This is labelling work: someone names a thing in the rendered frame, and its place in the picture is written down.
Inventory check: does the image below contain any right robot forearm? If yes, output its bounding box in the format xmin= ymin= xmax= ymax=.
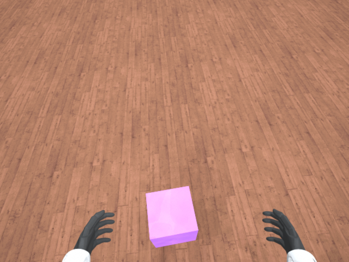
xmin=287 ymin=249 xmax=317 ymax=262

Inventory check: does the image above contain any left robot forearm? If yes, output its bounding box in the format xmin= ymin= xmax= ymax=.
xmin=62 ymin=249 xmax=91 ymax=262

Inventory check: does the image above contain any left robot hand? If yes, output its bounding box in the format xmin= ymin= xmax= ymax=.
xmin=74 ymin=210 xmax=115 ymax=255

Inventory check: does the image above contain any right robot hand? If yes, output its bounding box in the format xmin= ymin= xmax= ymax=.
xmin=262 ymin=209 xmax=305 ymax=254

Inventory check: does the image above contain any carton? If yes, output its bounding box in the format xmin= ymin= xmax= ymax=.
xmin=146 ymin=186 xmax=198 ymax=248

